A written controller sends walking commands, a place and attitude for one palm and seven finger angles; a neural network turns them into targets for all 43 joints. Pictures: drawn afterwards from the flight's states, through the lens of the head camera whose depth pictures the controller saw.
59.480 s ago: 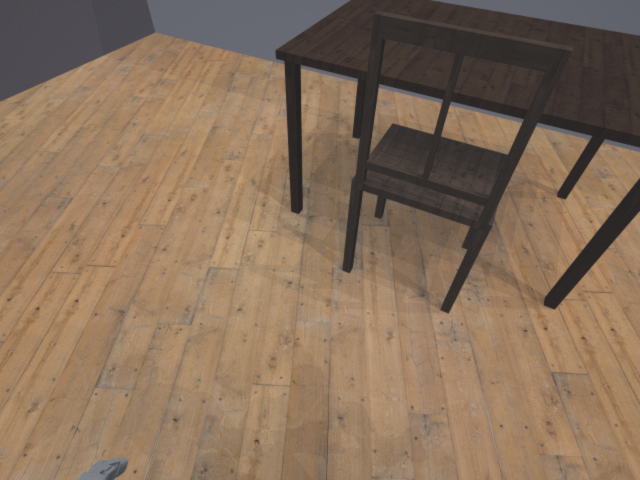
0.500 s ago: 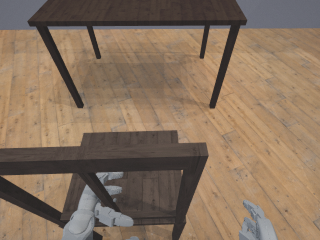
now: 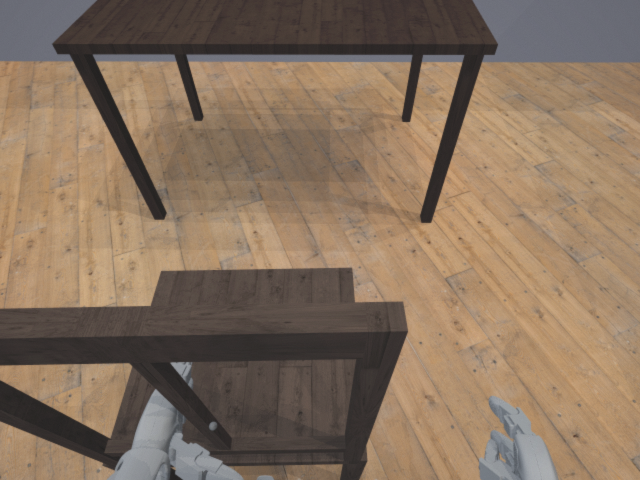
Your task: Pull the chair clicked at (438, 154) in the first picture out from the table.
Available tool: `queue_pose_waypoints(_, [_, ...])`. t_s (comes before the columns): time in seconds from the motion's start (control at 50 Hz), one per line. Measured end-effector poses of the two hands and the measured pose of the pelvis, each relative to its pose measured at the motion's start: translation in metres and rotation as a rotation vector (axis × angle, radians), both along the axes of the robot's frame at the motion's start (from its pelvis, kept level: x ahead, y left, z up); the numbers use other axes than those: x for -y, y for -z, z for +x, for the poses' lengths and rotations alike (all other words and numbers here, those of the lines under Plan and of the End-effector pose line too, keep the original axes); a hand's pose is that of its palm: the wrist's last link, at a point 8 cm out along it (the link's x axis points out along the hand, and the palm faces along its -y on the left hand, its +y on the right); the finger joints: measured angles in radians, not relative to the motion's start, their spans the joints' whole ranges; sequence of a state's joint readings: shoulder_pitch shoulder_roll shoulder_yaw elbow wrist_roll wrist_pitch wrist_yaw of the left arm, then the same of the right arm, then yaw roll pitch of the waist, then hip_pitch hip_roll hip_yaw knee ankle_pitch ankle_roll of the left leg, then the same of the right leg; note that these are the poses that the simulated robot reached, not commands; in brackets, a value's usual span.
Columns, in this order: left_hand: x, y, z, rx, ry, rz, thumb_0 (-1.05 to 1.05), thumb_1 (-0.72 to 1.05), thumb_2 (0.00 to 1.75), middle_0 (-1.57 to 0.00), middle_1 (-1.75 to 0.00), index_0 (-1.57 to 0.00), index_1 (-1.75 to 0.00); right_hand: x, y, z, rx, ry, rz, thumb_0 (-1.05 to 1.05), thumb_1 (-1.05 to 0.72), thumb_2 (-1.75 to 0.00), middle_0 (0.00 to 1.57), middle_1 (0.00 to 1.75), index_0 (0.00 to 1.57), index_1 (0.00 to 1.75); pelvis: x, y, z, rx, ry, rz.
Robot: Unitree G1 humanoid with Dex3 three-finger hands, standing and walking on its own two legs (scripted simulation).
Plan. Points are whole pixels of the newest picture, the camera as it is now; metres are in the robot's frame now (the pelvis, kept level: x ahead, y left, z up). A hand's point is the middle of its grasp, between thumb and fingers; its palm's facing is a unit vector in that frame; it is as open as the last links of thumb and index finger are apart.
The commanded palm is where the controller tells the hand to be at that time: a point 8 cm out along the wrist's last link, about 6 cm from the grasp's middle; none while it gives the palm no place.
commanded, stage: draw the fingers out of the gap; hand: left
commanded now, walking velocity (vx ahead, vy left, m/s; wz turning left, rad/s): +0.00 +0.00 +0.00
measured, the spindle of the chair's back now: (195, 411) +0.21 +0.15 +0.00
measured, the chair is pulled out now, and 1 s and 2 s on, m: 0.75 0.75 0.74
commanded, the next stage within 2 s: draw the hand back to the body in 0.64 s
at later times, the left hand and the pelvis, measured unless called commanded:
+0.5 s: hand out of the picture +0.13 +0.13 -0.03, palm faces -0.03 -0.99 -0.15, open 17.5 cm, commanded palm +0.10 +0.18 -0.01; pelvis -0.02 +0.00 -0.01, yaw +1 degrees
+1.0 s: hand out of the picture +0.13 +0.16 +0.04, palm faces +0.15 -0.99 -0.04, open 17.5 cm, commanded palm +0.07 +0.21 +0.04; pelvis -0.02 +0.01 -0.03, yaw +1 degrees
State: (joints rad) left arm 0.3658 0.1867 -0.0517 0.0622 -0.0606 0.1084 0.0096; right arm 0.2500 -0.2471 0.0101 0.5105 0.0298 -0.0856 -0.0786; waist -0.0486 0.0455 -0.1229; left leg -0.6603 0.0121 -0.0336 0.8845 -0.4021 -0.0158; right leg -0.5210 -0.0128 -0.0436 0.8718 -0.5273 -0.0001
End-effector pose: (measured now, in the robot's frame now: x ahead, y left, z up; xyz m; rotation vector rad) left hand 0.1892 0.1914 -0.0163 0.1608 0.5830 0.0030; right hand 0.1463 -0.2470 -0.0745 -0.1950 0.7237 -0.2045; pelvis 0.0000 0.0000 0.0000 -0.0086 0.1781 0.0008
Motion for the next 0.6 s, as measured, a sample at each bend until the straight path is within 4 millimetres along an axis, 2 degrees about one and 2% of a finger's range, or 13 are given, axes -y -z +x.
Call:
queue_pose_waypoints(0.12, [0.002,-0.006,-0.024,0.005,-0.009,0.002,-0.01,-0.54,0.2,0.0,-0.01,0.0,-0.01,-0.003,-0.001,0.0,0.026,0.009,0.007,0.01,-0.91,-0.9,0.21,0.3,0.2,0.3,-0.001,0.002,-0.002,0.002,-0.004,-0.004])
queue_pose_waypoints(0.26, [0.003,-0.002,-0.05,-0.016,-0.011,0.006,-0.01,-0.54,0.2,0.0,0.0,0.0,0.0,-0.013,0.001,0.003,0.056,-0.015,0.016,0.01,-0.91,-0.9,0.21,0.3,0.2,0.3,-0.002,0.007,-0.009,0.003,-0.014,-0.01])
queue_pose_waypoints(0.46, [0.01,-0.007,-0.067,0.008,-0.005,-0.003,-0.01,-0.54,0.2,0.0,0.0,0.0,0.0,-0.024,0.001,0.007,0.098,-0.03,0.032,0.01,-0.91,-0.9,0.21,0.3,0.2,0.3,-0.004,0.013,-0.016,-0.002,-0.018,-0.017])
queue_pose_waypoints(0.6, [0.006,-0.004,-0.087,-0.038,-0.024,-0.001,-0.01,-0.54,0.2,0.0,0.0,0.0,0.0,-0.026,0.0,0.01,0.112,-0.016,0.037,0.01,-0.91,-0.9,0.21,0.3,0.2,0.3,-0.006,0.015,-0.015,-0.006,-0.015,-0.019])
